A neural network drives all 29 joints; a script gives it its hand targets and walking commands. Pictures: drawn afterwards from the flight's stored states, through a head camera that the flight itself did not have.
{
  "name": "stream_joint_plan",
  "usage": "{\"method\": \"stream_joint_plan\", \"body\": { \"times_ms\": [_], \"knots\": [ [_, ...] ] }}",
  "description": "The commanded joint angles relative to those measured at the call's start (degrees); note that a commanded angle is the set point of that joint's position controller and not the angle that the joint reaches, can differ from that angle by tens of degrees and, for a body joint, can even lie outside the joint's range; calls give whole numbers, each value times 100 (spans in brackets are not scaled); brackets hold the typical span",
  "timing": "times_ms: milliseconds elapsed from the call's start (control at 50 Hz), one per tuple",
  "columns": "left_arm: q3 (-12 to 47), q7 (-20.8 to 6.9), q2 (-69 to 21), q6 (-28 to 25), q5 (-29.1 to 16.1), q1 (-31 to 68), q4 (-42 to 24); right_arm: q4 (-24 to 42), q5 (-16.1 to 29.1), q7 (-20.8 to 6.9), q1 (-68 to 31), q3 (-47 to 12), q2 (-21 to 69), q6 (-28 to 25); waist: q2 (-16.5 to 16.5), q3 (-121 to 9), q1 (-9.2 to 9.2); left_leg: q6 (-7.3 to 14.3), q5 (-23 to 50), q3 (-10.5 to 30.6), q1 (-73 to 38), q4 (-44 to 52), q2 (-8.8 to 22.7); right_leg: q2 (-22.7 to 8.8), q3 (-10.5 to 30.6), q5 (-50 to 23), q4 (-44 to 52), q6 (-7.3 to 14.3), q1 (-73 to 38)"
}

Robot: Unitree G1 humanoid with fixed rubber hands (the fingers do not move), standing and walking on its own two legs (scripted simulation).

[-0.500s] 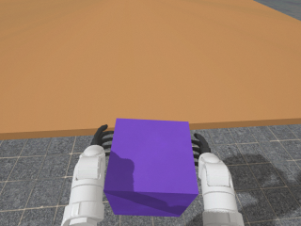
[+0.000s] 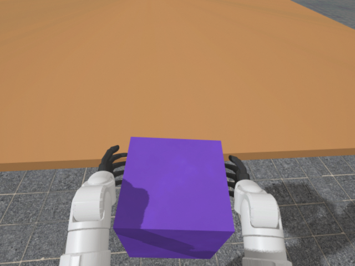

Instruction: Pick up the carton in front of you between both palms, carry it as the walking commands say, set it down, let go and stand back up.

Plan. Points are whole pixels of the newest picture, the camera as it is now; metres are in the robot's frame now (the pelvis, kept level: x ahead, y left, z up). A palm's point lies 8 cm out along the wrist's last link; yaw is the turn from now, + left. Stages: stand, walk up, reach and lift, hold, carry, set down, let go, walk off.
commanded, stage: carry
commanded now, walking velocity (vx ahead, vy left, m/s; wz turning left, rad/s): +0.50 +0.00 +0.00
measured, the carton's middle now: (173, 201) +0.29 +0.02 +0.00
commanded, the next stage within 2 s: none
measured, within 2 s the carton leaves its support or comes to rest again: neither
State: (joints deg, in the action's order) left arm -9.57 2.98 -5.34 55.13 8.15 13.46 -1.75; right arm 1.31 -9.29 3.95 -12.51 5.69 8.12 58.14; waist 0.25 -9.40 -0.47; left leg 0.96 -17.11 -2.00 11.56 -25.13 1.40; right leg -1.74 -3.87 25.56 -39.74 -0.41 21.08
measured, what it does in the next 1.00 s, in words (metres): walks ahead: right foot, then left foot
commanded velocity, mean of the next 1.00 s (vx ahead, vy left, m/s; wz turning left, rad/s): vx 0.40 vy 0.00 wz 0.00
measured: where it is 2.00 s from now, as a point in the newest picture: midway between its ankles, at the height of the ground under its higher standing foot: (165, 192)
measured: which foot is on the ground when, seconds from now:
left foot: down 0.00-0.14, up 0.16-0.46, down 0.48-0.96, up 0.98-1.00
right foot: up 0.00-0.10, down 0.12-0.48, up 0.50-0.92, down 0.94-1.00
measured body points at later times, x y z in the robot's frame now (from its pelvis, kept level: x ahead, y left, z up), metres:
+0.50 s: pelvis +0.27 +0.03 -0.02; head +0.26 +0.04 +0.43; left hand +0.55 +0.21 +0.07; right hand +0.56 -0.10 +0.07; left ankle +0.38 +0.12 -0.75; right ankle +0.10 -0.10 -0.74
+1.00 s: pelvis +0.57 +0.03 -0.03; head +0.60 +0.02 +0.42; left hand +0.94 +0.20 +0.15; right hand +0.95 -0.10 +0.13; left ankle +0.39 +0.12 -0.70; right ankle +0.70 -0.03 -0.74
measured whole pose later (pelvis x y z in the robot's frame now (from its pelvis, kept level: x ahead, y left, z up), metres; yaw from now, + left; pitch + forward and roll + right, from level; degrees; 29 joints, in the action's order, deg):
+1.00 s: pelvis +0.57 +0.03 -0.03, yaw +3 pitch +3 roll +0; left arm -12.1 7.7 -0.1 75.9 3.9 43.0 -5.7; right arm 6.8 -1.1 7.4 -41.6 10.2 -2.0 80.3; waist 1.8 -0.6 -0.8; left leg -0.8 -31.8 -6.6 8.8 -49.7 3.1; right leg -0.9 -11.8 7.8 -35.2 6.0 30.8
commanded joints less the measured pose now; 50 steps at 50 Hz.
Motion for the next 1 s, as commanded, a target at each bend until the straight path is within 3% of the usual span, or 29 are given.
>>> {"method": "stream_joint_plan", "body": {
  "times_ms": [0,40,80,100,120,140,160,180,200,220,260,300,400,440,460,480,500,520,560,580,620,700,820,860,900,920,940,960,980],
  "knots": [
    [4393,-1322,-5460,543,-2452,2946,-417,1429,2215,-1116,-3476,-3799,4648,165,866,-721,200,772,670,1612,-1629,1138,1442,79,-344,-292,369,-27,1389],
    [4400,-1275,-5508,765,-2545,2618,-681,1733,2357,-1102,-3237,-3911,4729,405,1042,-898,179,598,983,1033,-1449,943,1196,242,-622,-661,1000,-39,703],
    [4348,-1227,-5487,971,-2500,2223,-934,1947,2438,-1132,-2956,-3968,4799,632,747,-1026,98,418,774,391,-598,332,921,323,-901,-1473,1902,-45,-821],
    [4300,-1209,-5455,1072,-2442,2069,-1043,1993,2453,-1160,-2751,-3971,4818,733,440,-1216,68,279,753,108,263,-215,795,106,-697,-1558,1983,44,-2082],
    [4229,-1186,-5357,1175,-2355,1792,-1109,2061,2473,-1204,-2660,-3966,4794,836,-245,-1512,-40,99,120,-264,1223,-1337,612,-779,398,-656,2233,270,-3206],
    [4131,-1167,-5175,1228,-2186,1633,-1100,2242,2548,-1258,-2758,-4036,4799,958,-1557,-1299,-113,-118,-893,-626,2925,-2603,70,-2124,2609,-32,2664,969,-3844],
    [4134,-1132,-5219,1266,-2092,1680,-1209,2354,2649,-1316,-2950,-4085,4802,1051,-1465,-936,-135,-21,-1316,-191,3651,-3233,163,-2523,3245,-464,2745,1433,-3723],
    [4177,-1118,-5406,1322,-2127,1725,-1360,2356,2730,-1360,-2966,-4086,4856,1105,-994,-775,-131,55,-1304,-19,3813,-3658,395,-2500,3030,-959,2725,1476,-3420],
    [4206,-1117,-5516,1366,-2218,1894,-1565,2389,2799,-1380,-3009,-4077,4853,1131,-509,-781,-103,72,-1136,11,3775,-3766,545,-2325,2516,-1155,2695,1333,-3225],
    [4256,-1121,-5529,1402,-2325,2128,-1749,2397,2871,-1385,-3091,-4089,4895,1153,-243,-773,-89,49,-871,32,3623,-3439,637,-2177,2075,-897,2844,1138,-2973],
    [4356,-1130,-5471,1476,-2506,2321,-1943,2432,2918,-1351,-3095,-4078,4944,1178,-424,-664,-102,-73,-275,-205,3138,-2580,577,-1788,1203,-1078,3084,892,-2628],
    [4386,-1164,-5381,1541,-2618,2233,-1903,2376,2806,-1273,-2900,-4006,4879,1204,-641,-572,-86,-137,125,-486,2680,-1784,443,-1491,557,-1523,3033,789,-2369],
    [4373,-1245,-5149,1658,-2647,2063,-1757,2225,2512,-1152,-2547,-3823,4733,1294,-929,-392,-75,-45,1094,-1141,1308,-539,96,-1266,-248,-2426,2572,522,-1844],
    [4366,-1265,-5106,1687,-2635,2122,-1773,2159,2472,-1156,-2485,-3770,4705,1305,-657,-662,27,31,980,-1529,-92,-279,-191,-1000,-775,-3084,1430,321,-1360],
    [4347,-1273,-5049,1698,-2619,2116,-1771,2110,2454,-1159,-2449,-3740,4673,1307,-429,-960,112,95,667,-1341,-1152,-247,-68,-818,-929,-3060,465,159,-827],
    [4362,-1290,-4972,1728,-2649,2296,-1893,2108,2397,-1158,-2440,-3692,4613,1294,611,-1238,249,432,-769,810,-1938,582,1269,-453,-928,-1906,-1123,-118,192],
    [4401,-1293,-5031,1765,-2729,2557,-2011,2118,2380,-1156,-2617,-3681,4630,1268,1742,-1415,218,1132,-887,3112,-2736,1293,2480,155,-611,165,-2589,-227,1658],
    [4391,-1302,-5109,1752,-2769,2677,-2050,2337,2494,-1139,-2763,-3709,4736,1259,1330,-1336,168,1257,-285,3103,-2572,1283,2505,-182,91,161,-3300,-28,2086],
    [4383,-1295,-5278,1703,-2832,2819,-2313,2776,2629,-1115,-3135,-3830,4998,1213,433,-1329,171,1043,826,2039,-2102,1082,2169,-613,318,-383,-3351,190,2124],
    [4378,-1265,-5300,1681,-2801,2766,-2423,2961,2688,-1105,-3245,-3892,5071,1199,213,-1309,144,878,1138,1548,-1815,1149,2026,-730,364,-720,-3000,209,1954],
    [4395,-1169,-5193,1652,-2656,2692,-2618,3179,2784,-1109,-3331,-3978,5036,1198,415,-1372,143,703,1433,836,-1713,1249,1776,-627,152,-961,-2358,169,1681],
    [4302,-984,-4782,1730,-2462,2767,-2563,3324,2939,-1136,-3640,-4023,4392,1383,584,-1168,151,790,1934,185,-1956,1270,1504,-441,-180,-1354,-1205,85,1912],
    [4003,-816,-3901,2102,-2498,4190,-1760,2333,3004,-1045,-4895,-3651,3405,1728,806,-434,348,763,2749,-496,-1544,944,1130,-106,-689,-2184,328,288,1509],
    [3762,-802,-3834,2222,-2621,4786,-1334,1873,3055,-976,-5456,-3440,3380,1833,878,-377,268,600,3542,-690,-1441,520,1088,48,-760,-2460,587,383,1026],
    [3510,-803,-3881,2307,-2711,5233,-851,1471,3101,-902,-6057,-3244,3446,1926,701,-715,-16,257,4091,-1102,-1212,-684,832,336,-1035,-2919,1172,431,-211],
    [3383,-816,-3893,2338,-2755,5481,-626,1263,3112,-868,-6334,-3136,3482,1968,419,-994,-187,51,3559,-1121,-796,-1498,597,274,-945,-3387,1376,396,-1174],
    [3235,-834,-3910,2380,-2834,5722,-424,1073,3101,-835,-6587,-3009,3485,2002,-267,-1492,-286,-97,1411,-973,81,-2625,424,-808,241,-4938,1100,436,-2367],
    [3080,-839,-3815,2386,-2811,6237,-170,979,3180,-780,-7051,-2934,3763,2034,-1488,-2222,-264,-260,-1401,-558,1597,-4201,-329,-2091,2129,-6373,881,1495,-3888],
    [3003,-834,-4083,2398,-2969,6167,0,820,3156,-741,-7044,-2838,3817,2070,-1516,-2456,-288,-156,-1830,39,1908,-4808,-385,-2103,2553,-5416,1387,1751,-3713]
  ]
}}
